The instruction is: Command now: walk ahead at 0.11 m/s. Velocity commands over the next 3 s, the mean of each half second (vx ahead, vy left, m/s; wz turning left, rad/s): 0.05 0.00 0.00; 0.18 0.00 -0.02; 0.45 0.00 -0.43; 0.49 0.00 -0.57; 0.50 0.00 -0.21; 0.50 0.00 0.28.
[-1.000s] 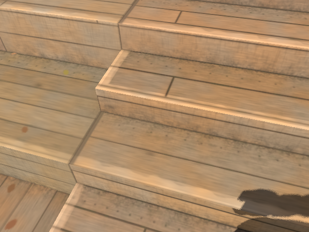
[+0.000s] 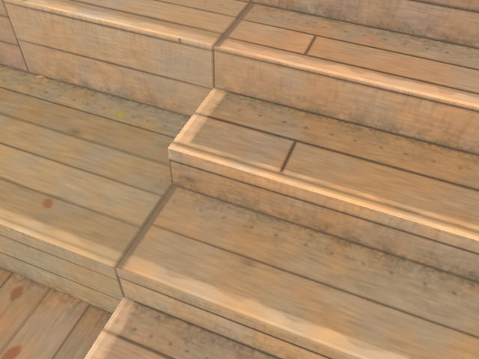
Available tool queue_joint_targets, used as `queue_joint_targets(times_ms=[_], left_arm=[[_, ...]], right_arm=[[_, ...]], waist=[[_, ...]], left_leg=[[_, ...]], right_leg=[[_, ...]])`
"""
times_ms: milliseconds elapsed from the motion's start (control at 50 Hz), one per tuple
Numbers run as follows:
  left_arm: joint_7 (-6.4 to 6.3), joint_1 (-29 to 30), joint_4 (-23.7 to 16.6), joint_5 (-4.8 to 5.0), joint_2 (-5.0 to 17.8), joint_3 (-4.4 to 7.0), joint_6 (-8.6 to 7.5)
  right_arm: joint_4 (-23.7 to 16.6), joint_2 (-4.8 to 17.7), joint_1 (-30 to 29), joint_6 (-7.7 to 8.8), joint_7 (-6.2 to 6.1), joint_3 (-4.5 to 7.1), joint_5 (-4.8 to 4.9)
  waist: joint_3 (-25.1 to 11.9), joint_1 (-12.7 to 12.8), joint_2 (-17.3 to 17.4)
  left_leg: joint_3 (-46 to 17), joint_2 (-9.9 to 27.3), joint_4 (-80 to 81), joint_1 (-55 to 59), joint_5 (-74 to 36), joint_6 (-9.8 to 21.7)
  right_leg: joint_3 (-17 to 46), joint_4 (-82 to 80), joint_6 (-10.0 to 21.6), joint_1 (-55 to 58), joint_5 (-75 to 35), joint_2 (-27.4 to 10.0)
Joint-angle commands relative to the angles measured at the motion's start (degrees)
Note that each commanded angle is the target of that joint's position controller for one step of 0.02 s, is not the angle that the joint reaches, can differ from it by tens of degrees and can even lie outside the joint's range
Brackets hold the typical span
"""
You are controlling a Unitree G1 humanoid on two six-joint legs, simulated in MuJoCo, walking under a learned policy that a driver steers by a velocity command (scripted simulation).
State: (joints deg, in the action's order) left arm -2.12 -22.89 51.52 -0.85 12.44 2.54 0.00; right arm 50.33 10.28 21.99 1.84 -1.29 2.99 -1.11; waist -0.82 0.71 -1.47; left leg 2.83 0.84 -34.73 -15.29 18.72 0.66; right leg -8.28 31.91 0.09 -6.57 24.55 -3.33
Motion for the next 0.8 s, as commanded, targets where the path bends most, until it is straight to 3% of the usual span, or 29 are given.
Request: queue_joint_targets(times_ms=[20,40,80,160,240,360,440,640,660,700,740,760,780,800], left_arm=[[-0.07,0.09,-2.88,0.77,0.57,-0.84,-0.91],[-0.12,-1.09,-2.2,1.1,0.94,-0.92,-0.59],[-0.35,-2.73,-1.13,1.03,1.89,-0.99,-0.43],[-1.19,-3.13,0.16,1.28,2.63,-1.34,-0.37],[-1.7,-3.12,1.03,1.0,1.95,-1.85,-0.46],[-1.8,-2.94,2.19,0.49,1.02,-2.32,-0.55],[-1.68,-3.05,2.53,0.02,0.68,-2.66,-0.54],[-1.64,-6.11,4.79,0.11,-0.52,-3.29,-0.46],[-1.66,-6.46,5.02,0.07,-0.73,-3.34,-0.44],[-1.7,-7.42,5.01,-0.15,1.84,-2.22,0.06],[-1.6,-10.18,5.01,0.0,4.92,-0.82,0.79],[-1.42,-12.49,5.64,-0.01,6.18,-0.12,0.98],[-1.2,-13.25,6.15,0.09,6.26,0.26,0.82],[-1.0,-13.13,6.51,-0.61,5.97,0.42,0.32]], right_arm=[[-1.6,4.43,4.48,1.05,-1.05,0.26,0.27],[-1.45,4.13,4.1,0.83,-1.45,-0.05,0.12],[-1.61,4.43,0.46,0.79,-1.88,-0.39,0.19],[-0.05,4.58,0.46,0.91,-1.93,-0.76,1.0],[1.46,4.28,-0.37,0.49,-1.84,-0.98,0.98],[3.28,3.76,-1.94,-0.16,-1.66,-1.3,0.82],[4.43,4.09,-2.7,-0.36,-1.4,-1.41,0.81],[7.57,3.8,-1.33,-1.37,-1.19,-2.24,0.9],[7.91,3.3,-1.06,-1.55,-1.19,-2.39,0.88],[7.92,4.51,-0.98,-1.93,-1.12,-1.84,0.71],[6.15,4.51,-3.69,-2.22,-0.54,-1.47,0.19],[4.64,3.04,-5.68,-2.2,-0.05,-1.68,-0.1],[2.74,1.69,-7.9,-2.01,0.47,-1.95,-0.49],[0.86,2.66,-10.21,-1.73,1.01,-1.55,-0.54]], waist=[[2.06,-1.64,10.71],[1.11,-1.16,9.38],[1.18,0.25,5.91],[-0.9,-0.1,1.84],[-0.3,-0.13,-0.11],[2.0,-0.46,-0.17],[3.49,-0.69,0.57],[5.86,-0.94,0.95],[5.68,-0.95,0.85],[7.69,-0.43,-0.81],[11.74,1.81,-5.65],[13.45,3.16,-8.21],[15.3,3.94,-9.88],[16.17,3.94,-9.12]], left_leg=[[-13.66,8.98,10.19,10.74,-33.5,7.95],[-14.12,9.96,10.24,12.27,-39.17,8.5],[-10.32,8.37,8.35,11.88,-46.97,6.82],[-5.21,5.1,8.09,10.73,-44.08,3.5],[-4.23,5.13,8.33,10.67,-41.3,3.25],[-3.67,5.33,10.21,9.44,-34.07,2.58],[-3.76,5.64,12.12,8.78,-28.87,2.19],[-3.59,5.69,15.06,6.16,-17.43,1.2],[-3.38,5.19,15.36,5.95,-12.52,1.25],[-1.04,2.23,11.93,1.26,1.37,1.98],[3.16,-1.03,2.36,-9.01,10.31,1.92],[4.42,-0.83,-4.71,-12.69,9.86,1.8],[3.41,1.49,-12.63,-15.78,7.66,1.58],[1.9,2.76,-19.54,-22.49,9.42,1.23]], right_leg=[[2.43,0.28,1.16,-9.27,-11.54,-1.04],[3.16,-0.7,0.58,-8.5,-9.0,-0.89],[4.28,-5.18,0.66,-4.35,-13.5,-1.47],[4.53,-6.84,0.35,3.73,-33.27,-3.39],[4.72,-7.97,0.56,4.27,-37.51,-4.36],[5.02,-10.35,0.92,3.3,-35.56,-4.82],[5.38,-12.25,1.41,1.98,-30.24,-4.9],[6.04,-15.43,2.26,-0.51,-19.29,-4.13],[6.12,-16.07,2.66,-0.89,-14.22,-3.61],[7.97,-17.12,4.78,-2.26,3.31,-3.03],[16.52,-22.47,8.74,-3.36,23.03,-8.23],[22.13,-25.82,11.48,-4.39,29.2,-12.77],[26.26,-28.62,14.11,-6.79,30.15,-16.5],[28.51,-29.66,15.82,-4.55,27.72,-18.34]])
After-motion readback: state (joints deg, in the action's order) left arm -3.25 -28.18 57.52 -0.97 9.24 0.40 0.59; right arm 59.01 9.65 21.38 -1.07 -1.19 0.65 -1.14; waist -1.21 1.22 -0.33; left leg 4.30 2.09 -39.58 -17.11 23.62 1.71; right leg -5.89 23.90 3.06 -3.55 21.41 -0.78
